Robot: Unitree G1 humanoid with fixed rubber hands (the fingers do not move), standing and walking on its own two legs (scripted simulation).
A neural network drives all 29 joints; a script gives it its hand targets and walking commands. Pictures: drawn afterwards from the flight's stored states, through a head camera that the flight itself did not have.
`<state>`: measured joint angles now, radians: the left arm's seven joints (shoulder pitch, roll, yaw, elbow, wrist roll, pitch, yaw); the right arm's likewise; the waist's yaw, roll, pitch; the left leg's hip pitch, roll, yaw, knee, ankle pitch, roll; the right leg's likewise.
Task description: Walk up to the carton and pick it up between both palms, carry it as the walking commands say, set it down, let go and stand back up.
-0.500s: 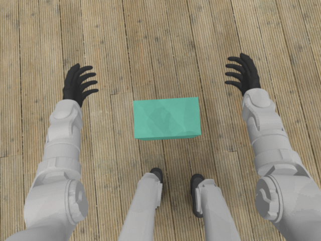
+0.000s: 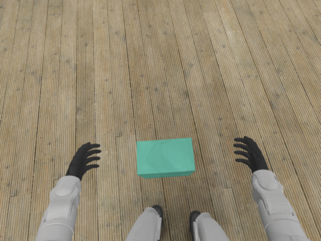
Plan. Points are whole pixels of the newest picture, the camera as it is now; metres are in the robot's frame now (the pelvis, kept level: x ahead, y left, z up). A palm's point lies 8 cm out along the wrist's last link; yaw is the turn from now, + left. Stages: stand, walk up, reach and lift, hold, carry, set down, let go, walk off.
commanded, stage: let go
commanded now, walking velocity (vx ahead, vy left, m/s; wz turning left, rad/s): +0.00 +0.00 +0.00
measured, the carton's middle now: (165, 160) +0.38 +0.05 -0.59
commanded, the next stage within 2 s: stand in 0.78 s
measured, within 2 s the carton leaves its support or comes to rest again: neither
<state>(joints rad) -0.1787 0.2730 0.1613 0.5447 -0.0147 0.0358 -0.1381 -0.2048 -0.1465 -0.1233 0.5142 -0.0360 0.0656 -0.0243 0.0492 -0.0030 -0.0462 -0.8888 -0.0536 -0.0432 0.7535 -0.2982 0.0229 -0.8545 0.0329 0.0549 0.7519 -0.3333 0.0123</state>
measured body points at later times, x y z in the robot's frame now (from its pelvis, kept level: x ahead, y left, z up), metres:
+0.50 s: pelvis +0.03 -0.02 +0.04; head +0.05 -0.02 +0.49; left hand +0.20 +0.21 -0.04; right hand +0.20 -0.25 -0.03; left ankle +0.02 +0.10 -0.70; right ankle +0.00 -0.13 -0.70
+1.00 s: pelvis +0.03 -0.01 +0.04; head +0.03 +0.01 +0.49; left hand +0.17 +0.28 -0.06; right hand +0.17 -0.29 -0.05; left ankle +0.02 +0.10 -0.70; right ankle +0.00 -0.13 -0.70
